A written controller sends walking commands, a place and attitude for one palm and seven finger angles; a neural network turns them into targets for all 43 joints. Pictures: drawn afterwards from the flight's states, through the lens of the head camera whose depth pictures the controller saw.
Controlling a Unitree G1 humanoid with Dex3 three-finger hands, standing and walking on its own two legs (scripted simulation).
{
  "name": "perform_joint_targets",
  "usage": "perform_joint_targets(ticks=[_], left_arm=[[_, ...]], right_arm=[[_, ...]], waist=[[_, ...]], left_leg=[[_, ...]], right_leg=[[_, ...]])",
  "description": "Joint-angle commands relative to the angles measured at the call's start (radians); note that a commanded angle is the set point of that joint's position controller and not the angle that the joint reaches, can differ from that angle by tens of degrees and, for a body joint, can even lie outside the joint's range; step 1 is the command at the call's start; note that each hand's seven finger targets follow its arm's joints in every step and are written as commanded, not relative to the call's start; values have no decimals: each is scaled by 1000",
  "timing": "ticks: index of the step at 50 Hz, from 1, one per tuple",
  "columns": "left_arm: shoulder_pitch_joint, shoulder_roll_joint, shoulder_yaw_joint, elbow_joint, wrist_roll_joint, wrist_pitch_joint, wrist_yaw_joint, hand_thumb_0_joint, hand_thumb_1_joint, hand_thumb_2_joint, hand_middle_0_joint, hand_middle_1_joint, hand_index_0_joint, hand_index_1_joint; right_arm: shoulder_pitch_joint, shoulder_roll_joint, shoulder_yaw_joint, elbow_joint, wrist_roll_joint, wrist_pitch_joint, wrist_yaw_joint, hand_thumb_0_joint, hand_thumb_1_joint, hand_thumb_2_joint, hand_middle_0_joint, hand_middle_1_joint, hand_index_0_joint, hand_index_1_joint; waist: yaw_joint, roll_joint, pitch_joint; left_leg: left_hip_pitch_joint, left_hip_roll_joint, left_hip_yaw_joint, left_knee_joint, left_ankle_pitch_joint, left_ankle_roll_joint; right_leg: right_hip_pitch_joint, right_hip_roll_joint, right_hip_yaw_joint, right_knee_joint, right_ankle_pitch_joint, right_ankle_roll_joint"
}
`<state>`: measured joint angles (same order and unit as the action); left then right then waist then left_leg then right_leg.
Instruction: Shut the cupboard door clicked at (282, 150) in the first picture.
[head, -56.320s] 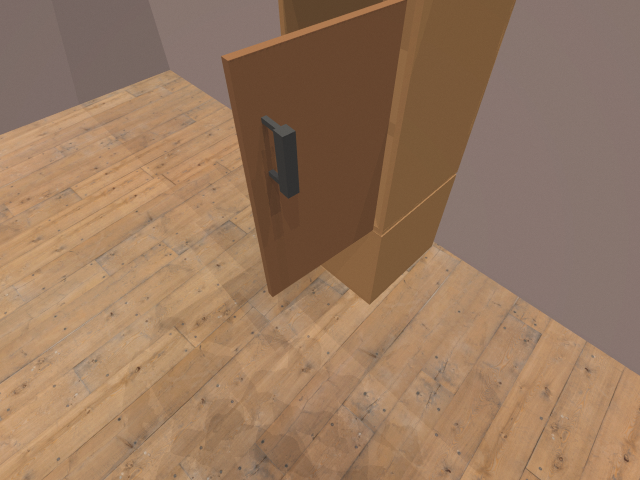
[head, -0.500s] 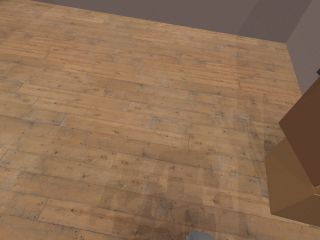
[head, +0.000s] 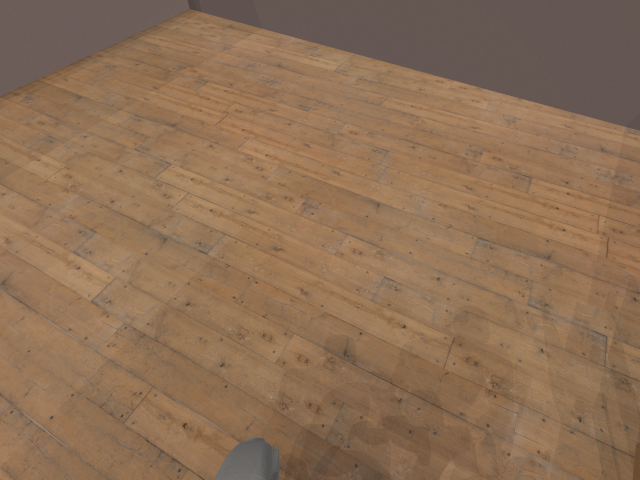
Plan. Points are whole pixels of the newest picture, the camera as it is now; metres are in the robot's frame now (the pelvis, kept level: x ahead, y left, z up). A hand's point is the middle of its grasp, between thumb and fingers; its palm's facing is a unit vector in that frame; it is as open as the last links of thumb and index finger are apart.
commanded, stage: walk to a spot facing it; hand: left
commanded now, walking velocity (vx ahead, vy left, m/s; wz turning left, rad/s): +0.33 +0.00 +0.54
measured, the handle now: out of the picture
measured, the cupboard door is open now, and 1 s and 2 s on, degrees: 17 17 17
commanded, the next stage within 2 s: turn to face it in 0.58 s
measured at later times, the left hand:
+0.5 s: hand (143, 418) +0.23 +0.29 -0.17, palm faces +0.21 -0.96 -0.20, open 7.3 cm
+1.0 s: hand (200, 305) +0.44 +0.25 -0.18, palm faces +0.08 -0.97 -0.23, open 7.2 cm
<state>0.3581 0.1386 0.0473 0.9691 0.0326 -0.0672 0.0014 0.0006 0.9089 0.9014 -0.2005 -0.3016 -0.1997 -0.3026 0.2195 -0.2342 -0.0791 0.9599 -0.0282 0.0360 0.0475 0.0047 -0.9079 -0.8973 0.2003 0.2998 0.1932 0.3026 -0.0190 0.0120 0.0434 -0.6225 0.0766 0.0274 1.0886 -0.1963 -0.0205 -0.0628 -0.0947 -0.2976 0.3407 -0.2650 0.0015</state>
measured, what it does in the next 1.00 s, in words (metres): walks ahead: left foot, then right foot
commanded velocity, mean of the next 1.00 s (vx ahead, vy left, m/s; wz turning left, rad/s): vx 0.21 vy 0.00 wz -0.13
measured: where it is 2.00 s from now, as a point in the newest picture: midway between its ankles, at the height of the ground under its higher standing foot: (295, 402)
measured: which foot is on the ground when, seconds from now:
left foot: up 0.00-0.20, down 0.22-0.80, up 0.82-1.00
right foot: down 0.00-0.22, up 0.24-0.76, down 0.78-1.00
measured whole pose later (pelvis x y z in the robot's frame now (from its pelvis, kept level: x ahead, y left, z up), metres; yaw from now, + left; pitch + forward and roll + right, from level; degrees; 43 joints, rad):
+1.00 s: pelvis +0.39 +0.06 -0.01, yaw +3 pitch +1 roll +0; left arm 0.21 0.18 0.07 0.98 0.02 -0.02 0.02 -0.02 0.94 0.90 -0.20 -0.30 -0.20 -0.30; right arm 0.22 -0.16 -0.04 1.01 -0.01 0.01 -0.03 0.00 -0.91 -0.90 0.20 0.30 0.20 0.30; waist -0.02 0.00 0.10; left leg -0.50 0.06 0.01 1.09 -0.40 -0.05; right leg -0.29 0.05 -0.02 0.44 -0.16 -0.07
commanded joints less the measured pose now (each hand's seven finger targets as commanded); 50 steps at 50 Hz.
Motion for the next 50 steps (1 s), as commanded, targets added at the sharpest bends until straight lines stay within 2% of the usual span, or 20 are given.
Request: perform_joint_targets(ticks=[1, 4, 6, 8, 9, 10, 11, 12, 14, 17, 26, 34, 36, 38, 39, 40, 41, 44, 46, 50], left_arm=[[109, 164, 38, -16, -2, -25, 14, 0, 900, 900, -200, -300, -200, -300], [134, 176, 42, 7, 2, -21, 16, 0, 900, 900, -200, -300, -200, -300], [108, 204, 48, 0, 2, -18, 14, 0, 900, 900, -200, -300, -200, -300], [79, 229, 55, -5, -3, -15, 9, 0, 900, 900, -200, -300, -200, -300], [66, 227, 53, -5, -9, -10, 5, 0, 900, 900, -200, -300, -200, -300], [76, 200, 52, -28, -16, -5, -8, 0, 900, 900, -200, -300, -200, -300], [28, 150, 36, -85, -21, 3, -18, 0, 900, 900, -200, -300, -200, -300], [-78, 174, 31, -125, -18, 10, -7, 0, 900, 900, -200, -300, -200, -300], [-92, 135, 34, -112, -8, 13, -3, 0, 900, 900, -200, -300, -200, -300], [24, 90, 33, -31, 9, 41, -15, 0, 900, 900, -200, -300, -200, -300], [-181, 106, 30, -81, -3, 62, -25, 0, 900, 900, -200, -300, -200, -300], [-317, 96, 10, -115, -9, 42, -20, 0, 900, 900, -200, -300, -200, -300], [-231, 98, 9, -85, -12, 39, -16, 0, 900, 900, -200, -300, -200, -300], [-16, 140, 25, -20, -7, 29, -7, 0, 900, 900, -200, -300, -200, -300], [115, 217, 46, 17, 1, 18, 3, 0, 900, 900, -200, -300, -200, -300], [191, 287, 62, 43, -8, 12, 8, 0, 900, 900, -200, -300, -200, -300], [147, 281, 57, 29, -24, 18, 16, 0, 900, 900, -200, -300, -200, -300], [-55, 192, 46, -29, -26, 35, 33, 0, 900, 900, -200, -300, -200, -300], [-115, 176, 43, -52, -18, 33, 31, 0, 900, 900, -200, -300, -200, -300], [-103, 183, 51, -52, -12, 39, 23, 0, 900, 900, -200, -300, -200, -300]], right_arm=[[-163, 14, 22, -113, 0, -33, 13, 0, -900, -900, 200, 300, 200, 300], [-227, 14, 28, -138, 0, -44, 18, 0, -900, -900, 200, 300, 200, 300], [-187, 1, 27, -137, 0, -52, 15, 0, -900, -900, 200, 300, 200, 300], [-64, -29, 17, -109, -3, -62, 4, 0, -900, -900, 200, 300, 200, 300], [67, -77, 3, -72, -9, -64, 0, 0, -900, -900, 200, 300, 200, 300], [204, -186, -22, -49, -15, -66, -15, 0, -900, -900, 200, 300, 200, 300], [295, -288, -48, -32, -9, -72, -35, 0, -900, -900, 200, 300, 200, 300], [295, -291, -47, -16, 6, -63, -50, 0, -900, -900, 200, 300, 200, 300], [136, -204, -16, -66, 4, -75, -59, 0, -900, -900, 200, 300, 200, 300], [36, -93, 22, -61, 3, -98, -66, 0, -900, -900, 200, 300, 200, 300], [164, -53, 21, 36, 10, -109, -70, 0, -900, -900, 200, 300, 200, 300], [295, -42, 30, 123, -3, -105, -83, 0, -900, -900, 200, 300, 200, 300], [283, -56, 33, 131, -2, -102, -89, 0, -900, -900, 200, 300, 200, 300], [250, -65, 30, 125, 13, -101, -90, 0, -900, -900, 200, 300, 200, 300], [242, -50, 25, 106, 26, -102, -84, 0, -900, -900, 200, 300, 200, 300], [276, -15, 26, 89, 34, -110, -87, 0, -900, -900, 200, 300, 200, 300], [243, -29, 31, 81, 33, -101, -95, 0, -900, -900, 200, 300, 200, 300], [96, 4, 28, 48, 24, -68, -85, 0, -900, -900, 200, 300, 200, 300], [132, 38, 34, 48, 14, -35, -78, 0, -900, -900, 200, 300, 200, 300], [105, 24, 23, 13, 6, -12, -70, 0, -900, -900, 200, 300, 200, 300]], waist=[[54, -131, 46], [69, -136, 60], [44, -143, 36], [-21, -135, -33], [-86, -70, -103], [-146, 122, -215], [-169, 318, -262], [-169, 162, -233], [-77, 45, -94], [12, 85, -24], [8, 35, 71], [-37, 77, 78], [3, 76, 34], [97, 53, -81], [141, -83, -187], [129, -225, -284], [122, -193, -258], [50, -38, -77], [-6, -36, -69], [-7, -104, -110]], left_leg=[[-131, 17, 48, -165, -8, 10], [-76, 18, 70, -325, -56, 37], [29, -17, 104, -391, -101, 66], [267, -85, 156, -451, -110, 98], [500, -100, 140, -528, -52, 109], [760, 59, -112, -584, -100, 172], [912, 314, -558, -739, -19, 275], [882, 363, -594, -801, 12, 304], [591, 307, -449, -833, -144, 240], [401, 171, -216, -881, -58, 166], [504, 156, -147, -981, 44, 194], [666, 172, -61, -817, 546, 186], [680, 170, -16, -716, 737, 159], [581, 123, 42, -467, 739, 97], [372, 27, 92, -207, 459, 54], [163, -131, 121, 118, -378, 3], [116, -84, -17, 212, -437, 10], [89, 8, -49, 169, -275, -10], [168, 5, -26, 64, -217, -29], [154, -14, -17, -41, -126, -46]], right_leg=[[142, -266, 84, -121, 429, -74], [173, -301, 82, -81, 481, -84], [170, -315, 44, -19, 590, -83], [95, -299, -11, 161, 723, -66], [-24, -257, -44, 364, 607, -38], [-264, -169, -43, 633, 245, 8], [-579, -17, 53, 933, -316, 49], [-658, -25, 210, 1033, -300, 26], [-638, -78, 253, 1022, -173, 17], [-496, -80, 277, 853, -16, 29], [-596, -43, 294, 575, 200, 36], [-493, 27, 241, 290, 135, -29], [-358, 76, 212, 237, 130, -57], [-42, 94, 218, 150, 307, -79], [204, -65, 417, 197, 686, -153], [371, -328, 723, 134, 1107, -304], [304, -339, 728, 96, 1090, -343], [-16, -219, 562, 11, 813, -269], [-171, -152, 478, -26, 688, -213], [-188, -96, 508, -36, 502, -191]])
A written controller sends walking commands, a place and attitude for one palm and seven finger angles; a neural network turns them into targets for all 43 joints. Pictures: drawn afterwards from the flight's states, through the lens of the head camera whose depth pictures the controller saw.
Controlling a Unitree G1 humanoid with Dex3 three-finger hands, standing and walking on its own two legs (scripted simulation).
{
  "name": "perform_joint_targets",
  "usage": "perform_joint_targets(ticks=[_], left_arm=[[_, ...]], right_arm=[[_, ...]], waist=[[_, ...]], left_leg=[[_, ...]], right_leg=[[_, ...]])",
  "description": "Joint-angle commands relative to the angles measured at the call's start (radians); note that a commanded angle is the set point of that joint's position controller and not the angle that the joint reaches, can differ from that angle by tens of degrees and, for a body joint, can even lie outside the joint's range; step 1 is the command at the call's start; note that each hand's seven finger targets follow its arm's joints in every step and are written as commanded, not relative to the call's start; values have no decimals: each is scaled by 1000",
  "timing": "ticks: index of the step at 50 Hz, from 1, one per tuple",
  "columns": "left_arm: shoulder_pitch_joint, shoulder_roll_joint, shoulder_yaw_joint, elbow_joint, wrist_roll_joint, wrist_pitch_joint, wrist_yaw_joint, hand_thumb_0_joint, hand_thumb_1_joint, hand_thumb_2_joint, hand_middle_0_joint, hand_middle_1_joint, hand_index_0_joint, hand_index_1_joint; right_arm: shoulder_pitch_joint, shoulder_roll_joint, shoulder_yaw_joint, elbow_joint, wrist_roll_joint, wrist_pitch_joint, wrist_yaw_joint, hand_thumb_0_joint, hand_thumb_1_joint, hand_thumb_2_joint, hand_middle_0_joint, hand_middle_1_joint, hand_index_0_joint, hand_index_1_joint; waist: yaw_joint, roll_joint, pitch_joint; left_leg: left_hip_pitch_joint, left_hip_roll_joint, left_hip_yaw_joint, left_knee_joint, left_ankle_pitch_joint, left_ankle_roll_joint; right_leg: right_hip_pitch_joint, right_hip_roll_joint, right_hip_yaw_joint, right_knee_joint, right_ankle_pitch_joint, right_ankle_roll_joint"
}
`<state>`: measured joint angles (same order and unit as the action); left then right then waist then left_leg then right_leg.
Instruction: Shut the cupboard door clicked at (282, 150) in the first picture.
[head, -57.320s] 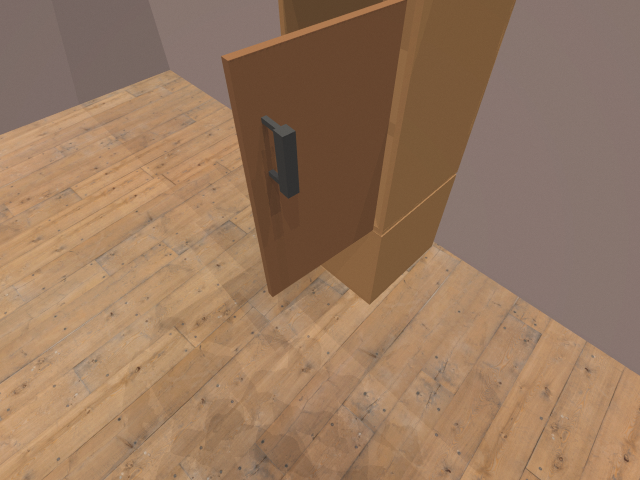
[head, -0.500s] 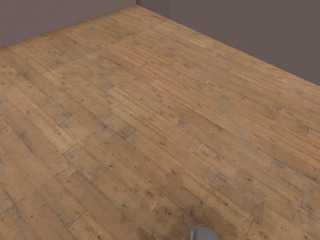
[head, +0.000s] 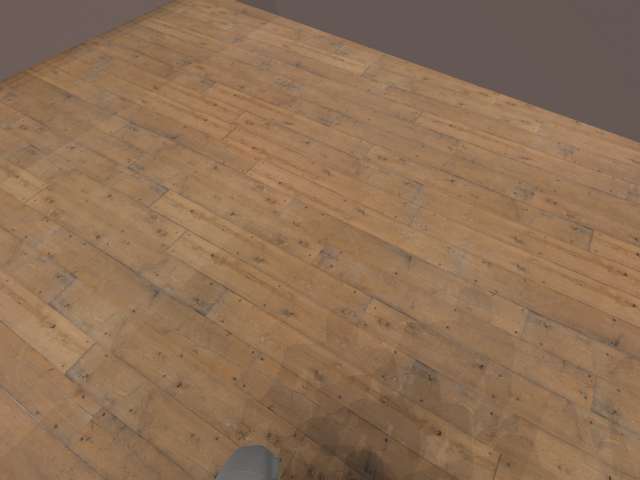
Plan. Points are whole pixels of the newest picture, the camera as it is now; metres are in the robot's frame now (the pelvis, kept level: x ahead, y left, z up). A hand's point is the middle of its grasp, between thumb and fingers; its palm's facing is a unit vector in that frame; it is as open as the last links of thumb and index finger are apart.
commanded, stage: turn to face it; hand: left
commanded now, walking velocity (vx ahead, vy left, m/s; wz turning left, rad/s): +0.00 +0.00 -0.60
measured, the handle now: out of the picture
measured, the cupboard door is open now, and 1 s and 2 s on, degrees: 17 17 17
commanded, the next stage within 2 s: none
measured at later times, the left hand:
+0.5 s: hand (147, 444) +0.18 +0.26 -0.17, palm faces -0.23 -0.95 -0.21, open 7.3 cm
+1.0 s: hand (232, 399) +0.24 +0.15 -0.16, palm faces -0.59 -0.78 -0.22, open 7.3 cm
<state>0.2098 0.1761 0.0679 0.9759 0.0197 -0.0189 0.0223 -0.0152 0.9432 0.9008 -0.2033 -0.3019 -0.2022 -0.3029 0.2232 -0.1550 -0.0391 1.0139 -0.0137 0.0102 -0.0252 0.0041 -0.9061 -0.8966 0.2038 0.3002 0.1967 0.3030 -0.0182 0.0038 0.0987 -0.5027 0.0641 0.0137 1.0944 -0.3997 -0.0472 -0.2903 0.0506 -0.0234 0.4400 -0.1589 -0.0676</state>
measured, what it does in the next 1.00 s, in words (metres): steps on the spot, turning right: left foot, then right foot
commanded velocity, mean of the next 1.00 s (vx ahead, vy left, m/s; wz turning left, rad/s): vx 0.00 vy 0.00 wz -0.60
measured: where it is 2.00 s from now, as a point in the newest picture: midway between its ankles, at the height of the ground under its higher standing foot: outside the picture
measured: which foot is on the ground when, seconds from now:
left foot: up 0.00-0.22, down 0.24-0.72, up 0.74-1.00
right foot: down 0.00-0.24, up 0.26-0.70, down 0.72-1.00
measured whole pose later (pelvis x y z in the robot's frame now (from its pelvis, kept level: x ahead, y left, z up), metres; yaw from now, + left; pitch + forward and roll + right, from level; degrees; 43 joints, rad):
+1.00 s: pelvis +0.05 +0.05 +0.00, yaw -37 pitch +0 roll +0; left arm 0.19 0.21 0.05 0.88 0.03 0.04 -0.01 0.00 0.91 0.90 -0.20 -0.30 -0.20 -0.30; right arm 0.21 -0.24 -0.05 0.91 -0.01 0.05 -0.01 0.01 -0.91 -0.90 0.20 0.30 0.20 0.30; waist -0.01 -0.01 0.07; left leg -0.45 0.07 0.04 0.87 -0.41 -0.09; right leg -0.26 0.01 0.08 0.51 -0.27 0.01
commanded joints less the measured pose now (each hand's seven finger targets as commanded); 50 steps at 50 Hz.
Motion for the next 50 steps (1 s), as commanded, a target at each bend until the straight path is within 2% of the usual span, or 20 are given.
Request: perform_joint_targets(ticks=[1, 7, 10, 11, 12, 13, 14, 16, 20, 29, 33, 34, 35, 36, 37, 38, 39, 42, 46, 50], left_arm=[[49, 151, 34, -62, 1, -5, -2, 0, 900, 900, -200, -300, -200, -300], [62, 201, 54, -87, 9, 17, -10, 0, 900, 900, -200, -300, -200, -300], [31, 199, 58, -106, 2, 32, -8, 0, 900, 900, -200, -300, -200, -300], [25, 167, 50, -118, -5, 38, -10, 0, 900, 900, -200, -300, -200, -300], [47, 114, 42, -138, -16, 41, -17, 0, 900, 900, -200, -300, -200, -300], [23, 132, 39, -155, -10, 41, -22, 0, 900, 900, -200, -300, -200, -300], [17, 151, 41, -166, -3, 45, -25, 0, 900, 900, -200, -300, -200, -300], [52, 168, 61, -131, 8, 60, -38, 0, 900, 900, -200, -300, -200, -300], [53, 135, 51, -139, 4, 78, -55, 0, 900, 900, -200, -300, -200, -300], [-63, 116, 29, -182, 4, 71, -61, 0, 900, 900, -200, -300, -200, -300], [-10, 137, 30, -169, 1, 60, -56, 0, 900, 900, -200, -300, -200, -300], [55, 179, 38, -149, 5, 53, -51, 0, 900, 900, -200, -300, -200, -300], [115, 286, 55, -135, 15, 38, -39, 0, 900, 900, -200, -300, -200, -300], [151, 352, 66, -117, 4, 37, -25, 0, 900, 900, -200, -300, -200, -300], [148, 346, 61, -119, -2, 40, -15, 0, 900, 900, -200, -300, -200, -300], [90, 323, 58, -138, -3, 44, -15, 0, 900, 900, -200, -300, -200, -300], [32, 286, 58, -147, 0, 40, -5, 0, 900, 900, -200, -300, -200, -300], [-41, 240, 36, -175, -2, 36, -8, 0, 900, 900, -200, -300, -200, -300], [-28, 260, 43, -174, 7, 40, -14, 0, 900, 900, -200, -300, -200, -300], [-24, 271, 52, -168, 9, 48, -16, 0, 900, 900, -200, -300, -200, -300]], right_arm=[[72, -63, -20, -60, -8, 15, 3, 0, -900, -900, 200, 300, 200, 300], [-84, -96, -22, -154, 5, -1, -1, 0, -900, -900, 200, 300, 200, 300], [-26, -122, -26, -147, 11, -14, -9, 0, -900, -900, 200, 300, 200, 300], [6, -165, -32, -140, 8, -23, -14, 0, -900, -900, 200, 300, 200, 300], [19, -257, -47, -155, -6, -31, -17, 0, -900, -900, 200, 300, 200, 300], [44, -300, -54, -166, -13, -23, -19, 0, -900, -900, 200, 300, 200, 300], [10, -285, -47, -185, -15, -15, -18, 0, -900, -900, 200, 300, 200, 300], [-85, -235, -28, -213, -19, -23, -21, 0, -900, -900, 200, 300, 200, 300], [-77, -219, -27, -212, -16, -22, -21, 0, -900, -900, 200, 300, 200, 300], [49, -258, -52, -144, -17, -16, -6, 0, -900, -900, 200, 300, 200, 300], [33, -283, -61, -136, -12, -12, 0, 0, -900, -900, 200, 300, 200, 300], [20, -272, -61, -143, -4, -10, 7, 0, -900, -900, 200, 300, 200, 300], [22, -199, -45, -169, 4, -6, 11, 0, -900, -900, 200, 300, 200, 300], [-46, -169, -30, -212, -1, 2, 9, 0, -900, -900, 200, 300, 200, 300], [-39, -189, -27, -204, 2, 16, 0, 0, -900, -900, 200, 300, 200, 300], [-53, -164, -27, -211, 2, 16, 6, 0, -900, -900, 200, 300, 200, 300], [-46, -173, -31, -196, 0, 16, 3, 0, -900, -900, 200, 300, 200, 300], [-2, -188, -36, -161, -3, 20, 8, 0, -900, -900, 200, 300, 200, 300], [-7, -165, -34, -168, -1, 20, 11, 0, -900, -900, 200, 300, 200, 300], [2, -154, -32, -181, 8, 4, 3, 0, -900, -900, 200, 300, 200, 300]], waist=[[-6, -116, -163], [33, -154, -158], [-2, -144, -171], [-17, -60, -180], [-16, 202, -177], [-33, 264, -157], [-13, 145, -104], [34, 180, -81], [36, 170, -119], [-22, 219, -140], [19, 187, -163], [56, 116, -181], [90, -169, -210], [115, -303, -162], [105, -225, -165], [83, -163, -108], [55, -274, -129], [10, -189, -120], [21, -140, -118], [23, -177, -140]], left_leg=[[21, -3, -8, -65, 82, -21], [100, -44, -11, -332, 23, -27], [330, -55, -6, -597, 152, -17], [460, 25, -54, -703, 204, -2], [540, 264, -299, -787, 303, 82], [472, 422, -398, -814, 429, 190], [366, 430, -342, -807, 422, 229], [304, 330, -223, -817, 427, 203], [359, 249, -34, -784, 466, 168], [439, 301, 71, -708, 601, 173], [364, 297, 118, -595, 546, 112], [275, 261, 157, -487, 455, 65], [66, 140, 228, -269, 113, -5], [-105, 28, 157, -56, -266, -34], [-121, 49, 37, 57, -225, -23], [-173, 57, 13, 87, -151, -26], [-194, 64, 0, 99, -102, -36], [-68, 52, 6, 32, 10, -54], [16, 7, 33, -153, 8, -54], [132, -35, 41, -395, 3, -38]], right_leg=[[42, -240, 254, -139, 344, -120], [64, -246, 377, -79, 323, -124], [-45, -195, 382, 4, 244, -53], [-144, -124, 325, 69, 101, -7], [-306, 15, 197, 238, -235, 54], [-316, 9, 72, 488, -479, 90], [-288, -48, 90, 605, -437, 98], [-293, -59, 79, 747, -350, 113], [-277, -79, 23, 729, -249, 134], [-160, -84, -68, 386, -266, 115], [45, -66, -84, 110, -119, 74], [180, -94, -45, -3, 12, 53], [348, -316, 230, -112, 240, -20], [314, -459, 422, -94, 573, -123], [266, -469, 391, -99, 481, -174], [240, -410, 334, -105, 385, -157], [251, -362, 347, -98, 381, -134], [132, -285, 221, -84, 360, -105], [85, -267, 276, -94, 204, -115], [73, -259, 354, -29, 255, -109]])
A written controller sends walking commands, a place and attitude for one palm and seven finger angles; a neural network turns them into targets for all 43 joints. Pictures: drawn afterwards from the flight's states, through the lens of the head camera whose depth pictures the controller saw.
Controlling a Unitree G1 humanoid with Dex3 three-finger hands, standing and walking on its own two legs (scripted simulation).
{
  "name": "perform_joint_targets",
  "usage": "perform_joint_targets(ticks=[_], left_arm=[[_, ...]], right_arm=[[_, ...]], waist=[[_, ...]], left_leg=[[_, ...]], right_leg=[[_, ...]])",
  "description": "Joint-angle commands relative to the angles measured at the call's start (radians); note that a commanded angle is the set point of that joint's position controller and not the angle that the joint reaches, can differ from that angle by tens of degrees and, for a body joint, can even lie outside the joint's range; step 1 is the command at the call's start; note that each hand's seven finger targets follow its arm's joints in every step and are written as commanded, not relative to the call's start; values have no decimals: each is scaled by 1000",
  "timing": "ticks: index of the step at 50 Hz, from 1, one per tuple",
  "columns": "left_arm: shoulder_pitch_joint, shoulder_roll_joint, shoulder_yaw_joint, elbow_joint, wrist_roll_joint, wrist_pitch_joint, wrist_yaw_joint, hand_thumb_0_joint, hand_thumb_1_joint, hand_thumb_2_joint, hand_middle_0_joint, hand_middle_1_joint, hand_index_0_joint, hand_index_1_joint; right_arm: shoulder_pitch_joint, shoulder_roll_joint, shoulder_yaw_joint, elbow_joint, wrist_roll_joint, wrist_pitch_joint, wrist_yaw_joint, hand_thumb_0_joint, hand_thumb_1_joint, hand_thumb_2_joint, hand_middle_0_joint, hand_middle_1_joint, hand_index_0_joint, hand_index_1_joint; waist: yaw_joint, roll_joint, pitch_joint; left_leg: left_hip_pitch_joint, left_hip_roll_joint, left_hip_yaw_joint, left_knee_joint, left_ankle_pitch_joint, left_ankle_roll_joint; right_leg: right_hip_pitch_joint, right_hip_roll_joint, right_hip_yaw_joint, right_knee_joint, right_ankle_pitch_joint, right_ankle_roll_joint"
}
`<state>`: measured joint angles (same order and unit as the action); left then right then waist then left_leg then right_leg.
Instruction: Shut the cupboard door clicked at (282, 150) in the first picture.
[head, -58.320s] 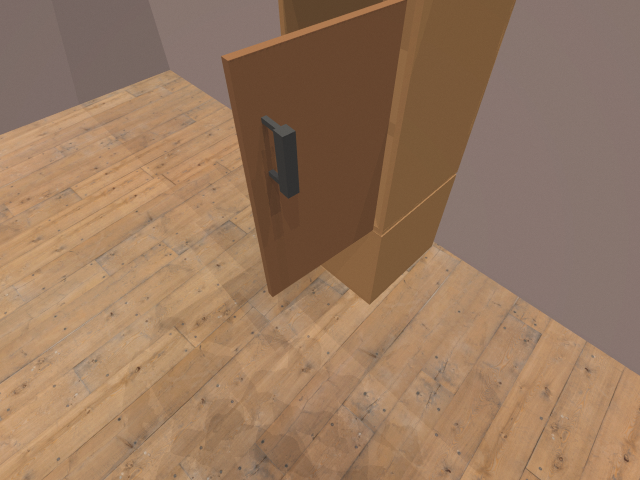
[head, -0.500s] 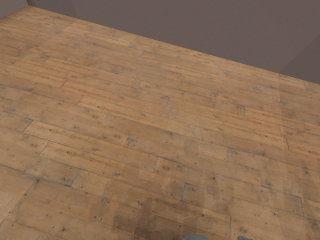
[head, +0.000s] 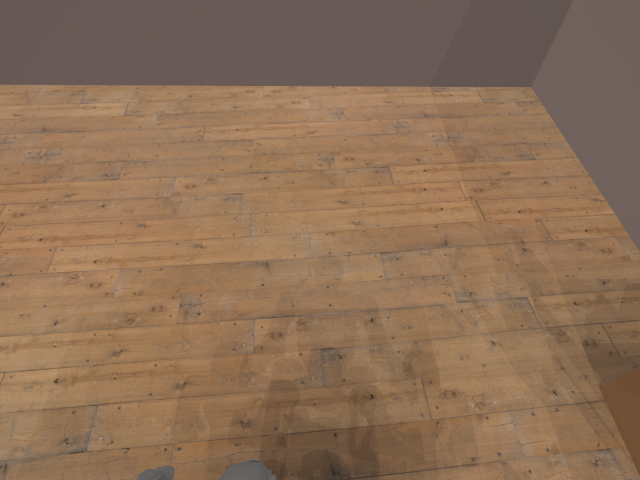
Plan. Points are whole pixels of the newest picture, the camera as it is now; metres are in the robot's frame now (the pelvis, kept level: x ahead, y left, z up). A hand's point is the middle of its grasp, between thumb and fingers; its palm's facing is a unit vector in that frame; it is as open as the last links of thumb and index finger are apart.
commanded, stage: turn to face it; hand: left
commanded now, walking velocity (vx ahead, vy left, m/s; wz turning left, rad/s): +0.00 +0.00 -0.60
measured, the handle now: out of the picture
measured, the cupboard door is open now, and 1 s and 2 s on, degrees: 17 17 17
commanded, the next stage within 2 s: take the last steps up to it in 1.90 s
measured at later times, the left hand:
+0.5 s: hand (194, 467) +0.16 +0.19 -0.16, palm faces -0.30 -0.92 -0.24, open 7.4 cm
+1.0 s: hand (217, 437) +0.20 +0.17 -0.18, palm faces -0.53 -0.83 -0.20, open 7.3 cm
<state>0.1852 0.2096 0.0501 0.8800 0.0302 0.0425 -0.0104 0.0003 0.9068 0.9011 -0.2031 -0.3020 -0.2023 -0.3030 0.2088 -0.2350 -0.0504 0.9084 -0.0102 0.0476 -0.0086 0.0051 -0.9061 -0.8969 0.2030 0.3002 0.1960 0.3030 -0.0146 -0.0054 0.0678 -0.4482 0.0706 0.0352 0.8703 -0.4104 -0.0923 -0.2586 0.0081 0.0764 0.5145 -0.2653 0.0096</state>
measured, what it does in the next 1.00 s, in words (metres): steps on the spot, turning right: left foot, then right foot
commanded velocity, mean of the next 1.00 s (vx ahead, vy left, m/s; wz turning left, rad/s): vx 0.00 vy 0.00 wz -0.60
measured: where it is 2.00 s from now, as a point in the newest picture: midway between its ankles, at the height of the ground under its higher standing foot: outside the picture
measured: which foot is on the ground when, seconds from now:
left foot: up 0.00-0.06, down 0.08-0.50, up 0.52-0.88, down 0.90-1.00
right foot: down 0.00-0.08, up 0.10-0.50, down 0.52-0.90, up 0.92-1.00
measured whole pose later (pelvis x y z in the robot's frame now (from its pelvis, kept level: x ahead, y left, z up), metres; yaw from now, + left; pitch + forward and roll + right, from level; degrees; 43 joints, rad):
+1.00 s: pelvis +0.02 +0.03 +0.00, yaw -36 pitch +1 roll -1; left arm 0.20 0.26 0.09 0.91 0.03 0.08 -0.02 0.00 0.91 0.90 -0.20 -0.30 -0.20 -0.30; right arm 0.19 -0.20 -0.01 0.87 -0.03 0.01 -0.02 0.00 -0.90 -0.90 0.21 0.30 0.20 0.30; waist 0.01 -0.06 0.06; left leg -0.29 0.07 0.10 0.56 -0.29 0.01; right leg -0.46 0.04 0.05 1.02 -0.48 0.03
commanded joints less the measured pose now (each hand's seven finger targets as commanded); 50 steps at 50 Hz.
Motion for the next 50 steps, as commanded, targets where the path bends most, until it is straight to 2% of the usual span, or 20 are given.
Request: perform_joint_targets(ticks=[1, 2, 3, 4, 5, 8, 11, 19, 23, 24, 25, 26, 28, 32, 39, 42, 43, 45, 46, 50], left_arm=[[-19, 232, 70, -74, -5, -10, 16, 0, 900, 900, -200, -300, -200, -300], [-39, 215, 67, -77, -12, -4, 15, 0, 900, 900, -200, -300, -200, -300], [-31, 162, 56, -91, -21, 3, 11, 0, 900, 900, -200, -300, -200, -300], [-6, 100, 44, -107, -27, 6, 3, 0, 900, 900, -200, -300, -200, -300], [-39, 127, 49, -120, -18, 9, 2, 0, 900, 900, -200, -300, -200, -300], [-10, 143, 72, -75, -1, 17, -21, 0, 900, 900, -200, -300, -200, -300], [2, 107, 64, -65, -6, 22, -29, 0, 900, 900, -200, -300, -200, -300], [-51, 72, 45, -85, -8, 13, -28, 0, 900, 900, -200, -300, -200, -300], [19, 92, 50, -64, -9, 1, -24, 0, 900, 900, -200, -300, -200, -300], [81, 138, 59, -45, -5, -6, -18, 0, 900, 900, -200, -300, -200, -300], [124, 244, 77, -34, 6, -22, -6, 0, 900, 900, -200, -300, -200, -300], [161, 302, 87, -19, -5, -22, 7, 0, 900, 900, -200, -300, -200, -300], [102, 262, 80, -35, -9, -19, 20, 0, 900, 900, -200, -300, -200, -300], [-9, 193, 58, -67, -12, -27, 23, 0, 900, 900, -200, -300, -200, -300], [26, 226, 68, -54, 1, -19, 17, 0, 900, 900, -200, -300, -200, -300], [-20, 221, 70, -60, -8, -11, 17, 0, 900, 900, -200, -300, -200, -300], [-29, 189, 63, -66, -16, -6, 15, 0, 900, 900, -200, -300, -200, -300], [-8, 112, 45, -98, -24, 0, 3, 0, 900, 900, -200, -300, -200, -300], [-29, 139, 51, -101, -14, 2, 1, 0, 900, 900, -200, -300, -200, -300], [-4, 131, 66, -59, -6, 18, -24, 0, 900, 900, -200, -300, -200, -300]], right_arm=[[49, -75, -20, -65, 6, -37, -17, 0, -900, -900, 200, 300, 200, 300], [89, -88, -22, -51, 6, -44, -20, 0, -900, -900, 200, 300, 200, 300], [122, -149, -30, -45, 0, -54, -26, 0, -900, -900, 200, 300, 200, 300], [144, -245, -50, -54, -13, -57, -26, 0, -900, -900, 200, 300, 200, 300], [148, -260, -48, -67, -22, -53, -31, 0, -900, -900, 200, 300, 200, 300], [-8, -180, -23, -105, -24, -60, -34, 0, -900, -900, 200, 300, 200, 300], [15, -150, -20, -90, -21, -61, -38, 0, -900, -900, 200, 300, 200, 300], [90, -176, -45, -36, -20, -51, -24, 0, -900, -900, 200, 300, 200, 300], [55, -197, -55, -34, -14, -46, -17, 0, -900, -900, 200, 300, 200, 300], [38, -182, -56, -41, -6, -44, -11, 0, -900, -900, 200, 300, 200, 300], [30, -105, -38, -71, 1, -39, -7, 0, -900, -900, 200, 300, 200, 300], [-49, -85, -24, -114, -4, -30, -9, 0, -900, -900, 200, 300, 200, 300], [-63, -86, -23, -111, -3, -18, -14, 0, -900, -900, 200, 300, 200, 300], [-13, -99, -30, -64, -8, -14, -7, 0, -900, -900, 200, 300, 200, 300], [-53, -79, -24, -92, 1, -25, -9, 0, -900, -900, 200, 300, 200, 300], [36, -84, -20, -67, 7, -38, -20, 0, -900, -900, 200, 300, 200, 300], [74, -109, -24, -54, 6, -48, -25, 0, -900, -900, 200, 300, 200, 300], [121, -259, -46, -67, -16, -56, -33, 0, -900, -900, 200, 300, 200, 300], [109, -253, -40, -78, -24, -50, -34, 0, -900, -900, 200, 300, 200, 300], [-23, -162, -17, -107, -25, -58, -38, 0, -900, -900, 200, 300, 200, 300]], waist=[[-4, -171, -106], [-26, -156, -105], [-36, 8, -122], [-37, 319, -129], [-50, 287, -102], [20, 204, -38], [13, 181, -75], [-32, 215, -110], [12, 195, -131], [47, 114, -149], [76, -198, -149], [110, -308, -106], [71, -190, -53], [9, -169, -81], [37, -150, -96], [-9, -149, -121], [-27, -87, -138], [-37, 330, -146], [-38, 230, -114], [23, 205, -50]], left_leg=[[150, -47, 19, -263, 84, 9], [270, -44, 26, -389, 185, 14], [368, 76, -98, -518, 171, 46], [396, 327, -366, -601, 201, 140], [301, 422, -423, -631, 213, 226], [185, 304, -213, -636, 189, 201], [302, 247, -55, -576, 388, 186], [376, 309, 43, -496, 529, 216], [292, 296, 104, -377, 482, 156], [200, 257, 137, -266, 385, 107], [-14, 123, 208, -57, 32, 36], [-159, 25, 123, 152, -252, 16], [-235, 48, -21, 288, -133, 23], [-121, 41, -16, 242, 38, -3], [0, -23, 2, -70, -16, 6], [197, -46, 7, -334, 127, 15], [333, -10, -11, -468, 209, 23], [409, 395, -404, -606, 349, 190], [307, 424, -378, -596, 369, 248], [266, 268, -102, -566, 474, 196]], right_leg=[[-8, -197, 258, -77, 335, -160], [-91, -158, 234, -40, 268, -115], [-198, -66, 166, 54, 85, -61], [-314, 60, 12, 300, -266, 1], [-303, 28, -19, 508, -366, 10], [-297, -28, -24, 694, -203, 27], [-311, -33, -71, 656, -142, 46], [-187, -37, -162, 314, -179, 34], [17, -17, -189, 24, -9, -2], [147, -54, -132, -94, 108, -24], [278, -277, 170, -218, 293, -104], [235, -408, 344, -204, 554, -208], [176, -349, 275, -214, 393, -231], [91, -230, 139, -180, 388, -179], [74, -226, 265, -154, 301, -206], [-18, -185, 278, -70, 320, -149], [-104, -123, 232, -8, 242, -98], [-319, 58, -26, 395, -353, 10], [-288, 9, 2, 557, -351, 7], [-315, -30, -41, 684, -184, 40]])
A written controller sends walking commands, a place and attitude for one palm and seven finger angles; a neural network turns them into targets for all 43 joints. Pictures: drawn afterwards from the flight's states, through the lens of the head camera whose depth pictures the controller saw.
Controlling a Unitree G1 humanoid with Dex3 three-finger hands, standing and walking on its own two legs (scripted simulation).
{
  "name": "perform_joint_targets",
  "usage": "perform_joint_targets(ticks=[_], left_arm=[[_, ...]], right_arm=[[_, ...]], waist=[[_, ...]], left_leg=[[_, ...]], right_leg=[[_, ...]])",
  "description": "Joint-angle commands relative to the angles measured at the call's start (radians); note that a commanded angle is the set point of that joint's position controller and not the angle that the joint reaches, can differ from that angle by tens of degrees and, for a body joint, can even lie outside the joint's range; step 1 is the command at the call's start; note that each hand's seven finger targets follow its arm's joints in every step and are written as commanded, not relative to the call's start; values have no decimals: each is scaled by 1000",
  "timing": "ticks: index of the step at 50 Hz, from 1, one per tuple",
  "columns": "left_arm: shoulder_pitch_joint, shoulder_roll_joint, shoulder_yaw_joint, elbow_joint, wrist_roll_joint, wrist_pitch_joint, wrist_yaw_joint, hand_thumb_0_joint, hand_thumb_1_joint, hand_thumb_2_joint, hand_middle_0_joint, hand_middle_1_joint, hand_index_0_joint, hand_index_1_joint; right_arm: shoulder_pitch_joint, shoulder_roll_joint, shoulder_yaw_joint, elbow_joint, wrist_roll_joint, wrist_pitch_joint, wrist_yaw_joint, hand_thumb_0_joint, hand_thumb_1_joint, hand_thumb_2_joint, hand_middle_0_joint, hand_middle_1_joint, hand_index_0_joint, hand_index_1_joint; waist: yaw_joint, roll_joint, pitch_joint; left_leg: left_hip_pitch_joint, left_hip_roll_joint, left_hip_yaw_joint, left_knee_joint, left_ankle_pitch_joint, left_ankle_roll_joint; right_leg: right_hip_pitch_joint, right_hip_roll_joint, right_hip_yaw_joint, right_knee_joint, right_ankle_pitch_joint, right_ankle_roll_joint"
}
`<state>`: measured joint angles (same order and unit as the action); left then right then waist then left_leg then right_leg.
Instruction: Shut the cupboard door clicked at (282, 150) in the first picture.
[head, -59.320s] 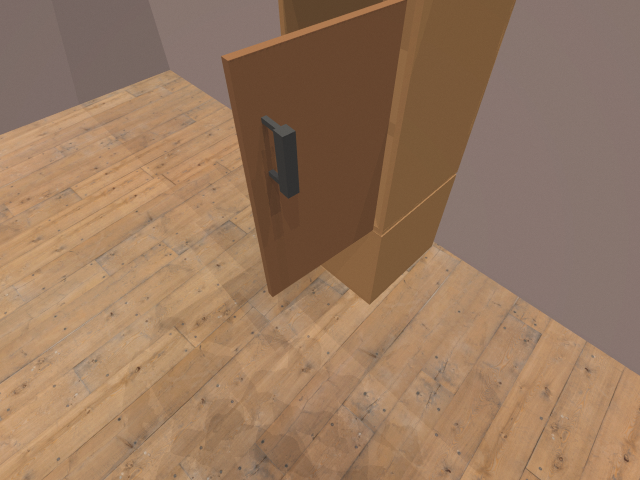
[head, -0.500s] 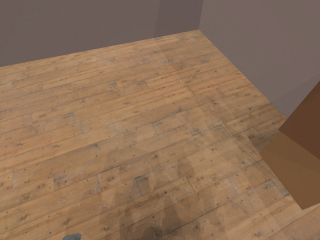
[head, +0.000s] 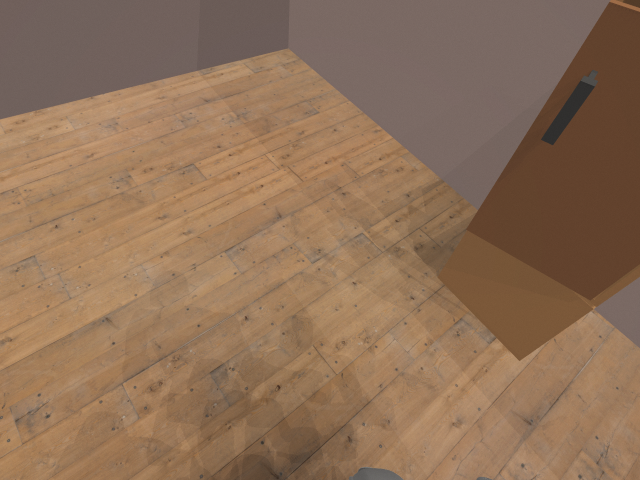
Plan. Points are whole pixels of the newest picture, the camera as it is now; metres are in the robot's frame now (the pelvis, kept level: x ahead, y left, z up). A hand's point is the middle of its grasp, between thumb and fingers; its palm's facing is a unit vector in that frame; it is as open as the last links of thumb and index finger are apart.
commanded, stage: turn to face it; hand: left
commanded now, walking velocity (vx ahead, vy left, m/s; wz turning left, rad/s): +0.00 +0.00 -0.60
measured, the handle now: (570, 107) +0.75 -0.41 +0.09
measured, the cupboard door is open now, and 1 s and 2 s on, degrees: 17 17 17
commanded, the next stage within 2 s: take the last steps up to it in 0.90 s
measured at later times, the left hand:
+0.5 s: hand (227, 462) +0.16 +0.13 -0.15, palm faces -0.27 -0.92 -0.27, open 7.3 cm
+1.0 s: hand (234, 419) +0.22 +0.13 -0.16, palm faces -0.46 -0.86 -0.22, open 7.3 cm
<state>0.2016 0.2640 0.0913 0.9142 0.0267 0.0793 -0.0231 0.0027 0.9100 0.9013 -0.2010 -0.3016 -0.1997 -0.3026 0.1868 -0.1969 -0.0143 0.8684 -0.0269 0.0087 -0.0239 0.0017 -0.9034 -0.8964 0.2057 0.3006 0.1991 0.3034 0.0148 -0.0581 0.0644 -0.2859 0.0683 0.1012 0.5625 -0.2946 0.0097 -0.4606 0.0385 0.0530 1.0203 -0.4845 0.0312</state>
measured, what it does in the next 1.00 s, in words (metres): steps on the spot, turning right: right foot, then left foot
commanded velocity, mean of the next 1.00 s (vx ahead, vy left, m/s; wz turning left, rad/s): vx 0.01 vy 0.00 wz -0.44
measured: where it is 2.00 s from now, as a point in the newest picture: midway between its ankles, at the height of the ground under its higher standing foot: outside the picture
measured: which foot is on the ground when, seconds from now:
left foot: down 0.00-0.30, up 0.32-0.68, down 0.70-1.00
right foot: up 0.00-0.28, down 0.30-0.72, up 0.74-1.00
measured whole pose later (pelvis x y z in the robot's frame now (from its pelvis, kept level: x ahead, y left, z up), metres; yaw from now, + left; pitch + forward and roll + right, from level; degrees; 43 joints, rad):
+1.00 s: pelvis +0.05 -0.02 +0.01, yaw -30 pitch +1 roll -2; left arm 0.19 0.24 0.08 0.93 0.02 0.07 -0.02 0.00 0.91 0.90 -0.20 -0.30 -0.20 -0.30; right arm 0.25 -0.19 -0.01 0.93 -0.03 0.01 -0.03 0.00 -0.90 -0.90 0.21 0.30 0.20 0.30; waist -0.01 0.00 0.07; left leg -0.25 0.10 0.14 0.48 -0.25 0.00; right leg -0.37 -0.02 -0.02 0.87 -0.46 0.04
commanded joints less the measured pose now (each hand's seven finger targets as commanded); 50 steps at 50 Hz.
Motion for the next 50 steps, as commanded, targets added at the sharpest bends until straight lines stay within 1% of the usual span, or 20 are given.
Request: perform_joint_targets(ticks=[1, 9, 12, 13, 14, 15, 16, 17, 18, 22, 26, 30, 33, 34, 35, 36, 37, 38, 42, 50], left_arm=[[-25, 62, 20, -94, -4, -18, -13, 0, 900, 900, -200, -300, -200, -300], [-88, 25, 1, -117, -7, -28, -17, 0, 900, 900, -200, -300, -200, -300], [-22, 42, 5, -100, -8, -38, -14, 0, 900, 900, -200, -300, -200, -300], [54, 79, 15, -76, -5, -47, -10, 0, 900, 900, -200, -300, -200, -300], [114, 205, 34, -60, 8, -63, 4, 0, 900, 900, -200, -300, -200, -300], [159, 264, 46, -42, -6, -63, 20, 0, 900, 900, -200, -300, -200, -300], [155, 258, 41, -44, -12, -60, 29, 0, 900, 900, -200, -300, -200, -300], [94, 213, 37, -60, -10, -61, 34, 0, 900, 900, -200, -300, -200, -300], [45, 192, 32, -68, -10, -64, 39, 0, 900, 900, -200, -300, -200, -300], [-12, 150, 11, -88, -11, -71, 37, 0, 900, 900, -200, -300, -200, -300], [7, 162, 14, -83, -4, -68, 32, 0, 900, 900, -200, -300, -200, -300], [19, 174, 22, -73, 2, -63, 33, 0, 900, 900, -200, -300, -200, -300], [-31, 155, 20, -76, -8, -54, 35, 0, 900, 900, -200, -300, -200, -300], [-25, 112, 11, -80, -15, -49, 33, 0, 900, 900, -200, -300, -200, -300], [25, 53, 1, -89, -24, -44, 26, 0, 900, 900, -200, -300, -200, -300], [14, 58, -2, -99, -19, -44, 26, 0, 900, 900, -200, -300, -200, -300], [3, 72, 2, -104, -13, -40, 24, 0, 900, 900, -200, -300, -200, -300], [12, 75, 12, -78, 0, -31, 20, 0, 900, 900, -200, -300, -200, -300], [19, 49, 5, -53, -6, -22, 5, 0, 900, 900, -200, -300, -200, -300], [-18, 0, -21, -49, -9, -37, 10, 0, 900, 900, -200, -300, -200, -300]], right_arm=[[27, -193, -53, -56, -7, -20, -25, 0, -900, -900, 200, 300, 200, 300], [112, -226, -81, -3, -5, -10, -9, 0, -900, -900, 200, 300, 200, 300], [70, -242, -88, -8, 0, -6, -3, 0, -900, -900, 200, 300, 200, 300], [48, -234, -90, -13, 9, -5, 1, 0, -900, -900, 200, 300, 200, 300], [53, -160, -73, -41, 19, 0, 9, 0, -900, -900, 200, 300, 200, 300], [-33, -132, -58, -87, 13, 9, 6, 0, -900, -900, 200, 300, 200, 300], [-29, -148, -53, -81, 17, 22, -2, 0, -900, -900, 200, 300, 200, 300], [-48, -131, -56, -78, 15, 21, -1, 0, -900, -900, 200, 300, 200, 300], [-34, -141, -59, -63, 12, 19, -3, 0, -900, -900, 200, 300, 200, 300], [11, -133, -58, -20, 10, 27, 9, 0, -900, -900, 200, 300, 200, 300], [-13, -127, -58, -30, 11, 27, 11, 0, -900, -900, 200, 300, 200, 300], [-35, -121, -53, -47, 19, 12, 5, 0, -900, -900, 200, 300, 200, 300], [68, -125, -49, -11, 23, -3, -5, 0, -900, -900, 200, 300, 200, 300], [99, -163, -54, 0, 20, -11, -8, 0, -900, -900, 200, 300, 200, 300], [118, -255, -68, -7, 3, -20, -11, 0, -900, -900, 200, 300, 200, 300], [137, -287, -71, -16, -2, -14, -17, 0, -900, -900, 200, 300, 200, 300], [114, -272, -63, -32, -11, -7, -16, 0, -900, -900, 200, 300, 200, 300], [68, -228, -51, -31, -9, -15, -21, 0, -900, -900, 200, 300, 200, 300], [40, -186, -39, -28, -8, -17, -26, 0, -900, -900, 200, 300, 200, 300], [131, -204, -65, 51, -5, -6, -14, 0, -900, -900, 200, 300, 200, 300]], waist=[[-15, 250, -67], [-62, 290, -111], [-16, 256, -119], [27, 179, -152], [56, -144, -167], [89, -266, -125], [75, -189, -123], [49, -145, -71], [25, -215, -86], [-20, -94, -121], [-9, -72, -90], [5, -97, -103], [-49, -82, -111], [-55, 29, -125], [-46, 296, -154], [-57, 363, -139], [-51, 243, -98], [-23, 269, -73], [-7, 249, -74], [-45, 253, -130]], left_leg=[[158, 252, -130, -231, 440, 92], [239, 286, -10, -143, 534, 100], [156, 292, 30, -53, 447, 53], [77, 250, 67, 67, 358, 5], [-162, 122, 134, 295, 7, -66], [-321, 16, 52, 495, -379, -93], [-335, 43, -68, 598, -333, -80], [-395, 51, -98, 621, -257, -82], [-411, 56, -100, 629, -211, -94], [-272, 35, -81, 545, -72, -112], [-237, 4, -72, 422, -70, -111], [-159, -24, -65, 221, -119, -98], [75, -40, -62, -69, 79, -84], [183, 29, -122, -177, 136, -66], [272, 253, -366, -238, 253, 22], [219, 398, -467, -269, 366, 127], [89, 395, -433, -275, 290, 168], [69, 326, -379, -309, 278, 128], [115, 230, -177, -247, 413, 114], [184, 251, -123, -154, 515, 128]], right_leg=[[-117, -57, -37, 150, 44, 24], [22, -53, -146, -214, 50, 7], [195, -47, -155, -447, 187, -22], [340, -67, -122, -591, 334, -39], [517, -292, 181, -702, 546, -121], [475, -435, 382, -679, 904, -226], [428, -444, 349, -689, 784, -272], [414, -377, 302, -694, 716, -253], [427, -342, 300, -681, 726, -237], [333, -252, 151, -657, 723, -203], [290, -248, 214, -689, 558, -219], [312, -254, 278, -641, 642, -232], [185, -203, 270, -557, 578, -159], [107, -130, 210, -486, 448, -110], [-36, 6, 93, -308, 129, -49], [-56, 15, 2, -91, -145, -23], [-7, -23, 29, 35, -125, -24], [-44, -26, 35, 99, -52, -11], [-42, -50, -20, 89, 34, 6], [136, -37, -116, -339, 71, -12]])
